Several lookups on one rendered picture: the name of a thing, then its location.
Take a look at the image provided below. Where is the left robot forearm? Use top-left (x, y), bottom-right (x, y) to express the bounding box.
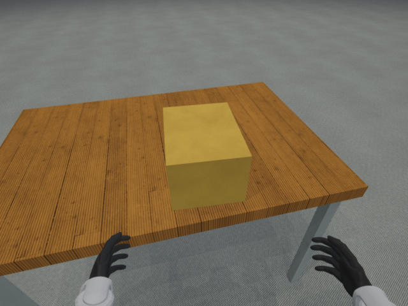
top-left (75, 277), bottom-right (114, 306)

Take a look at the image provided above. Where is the robot left hand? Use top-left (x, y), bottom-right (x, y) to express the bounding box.
top-left (89, 232), bottom-right (131, 279)

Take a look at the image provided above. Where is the table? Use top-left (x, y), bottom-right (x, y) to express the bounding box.
top-left (0, 82), bottom-right (368, 306)

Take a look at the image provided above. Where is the robot right hand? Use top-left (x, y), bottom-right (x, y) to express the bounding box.
top-left (310, 235), bottom-right (371, 297)

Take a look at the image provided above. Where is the carton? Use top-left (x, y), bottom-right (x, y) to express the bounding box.
top-left (163, 102), bottom-right (252, 210)

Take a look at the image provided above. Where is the right robot forearm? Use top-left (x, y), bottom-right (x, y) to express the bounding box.
top-left (352, 286), bottom-right (396, 306)

